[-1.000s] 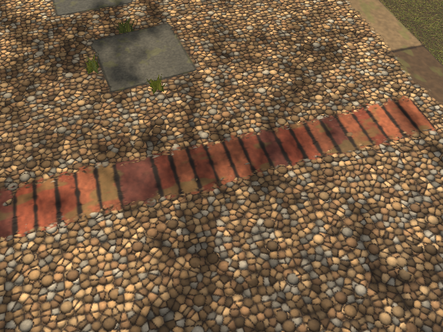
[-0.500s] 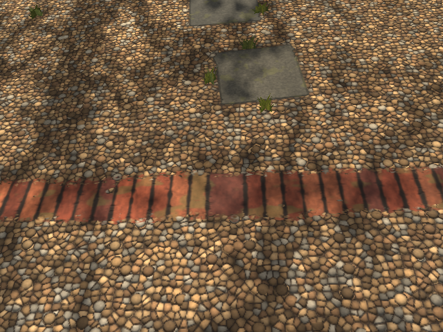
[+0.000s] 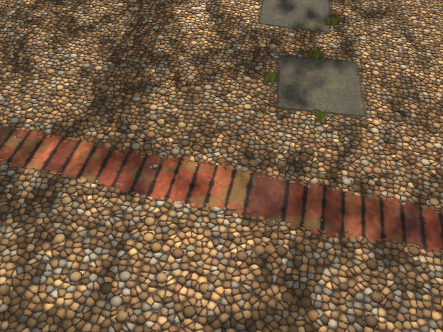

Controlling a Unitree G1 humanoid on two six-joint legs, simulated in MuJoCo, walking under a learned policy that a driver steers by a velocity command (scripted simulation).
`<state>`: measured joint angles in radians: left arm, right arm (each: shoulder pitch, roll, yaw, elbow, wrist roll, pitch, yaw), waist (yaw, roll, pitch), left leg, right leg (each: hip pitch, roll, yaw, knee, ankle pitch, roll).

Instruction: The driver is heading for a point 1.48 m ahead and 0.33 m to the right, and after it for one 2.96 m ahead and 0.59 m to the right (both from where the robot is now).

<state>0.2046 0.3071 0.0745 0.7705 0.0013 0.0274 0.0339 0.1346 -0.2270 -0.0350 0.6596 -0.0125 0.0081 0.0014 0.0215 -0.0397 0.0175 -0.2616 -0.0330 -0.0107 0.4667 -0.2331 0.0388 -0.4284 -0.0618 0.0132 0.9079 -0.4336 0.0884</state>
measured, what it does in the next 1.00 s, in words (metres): steps on the spot: right foot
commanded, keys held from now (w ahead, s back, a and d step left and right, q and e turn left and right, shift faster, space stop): no key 0.72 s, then w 0.28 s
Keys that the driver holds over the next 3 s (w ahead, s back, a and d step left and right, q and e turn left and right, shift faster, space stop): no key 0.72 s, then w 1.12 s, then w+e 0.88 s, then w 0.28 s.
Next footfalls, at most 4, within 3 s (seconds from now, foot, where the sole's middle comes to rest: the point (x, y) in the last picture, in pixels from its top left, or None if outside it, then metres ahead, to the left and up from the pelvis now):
0.12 right None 0.03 -0.15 -0.78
1.40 right None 0.42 -0.15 -0.78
1.96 left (197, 254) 0.73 0.09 -0.78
2.48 right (282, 198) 0.97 -0.20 -0.78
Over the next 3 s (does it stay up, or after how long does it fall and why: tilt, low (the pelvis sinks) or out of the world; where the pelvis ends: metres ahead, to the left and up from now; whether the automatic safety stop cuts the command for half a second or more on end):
stays up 1.13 -0.17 -0.02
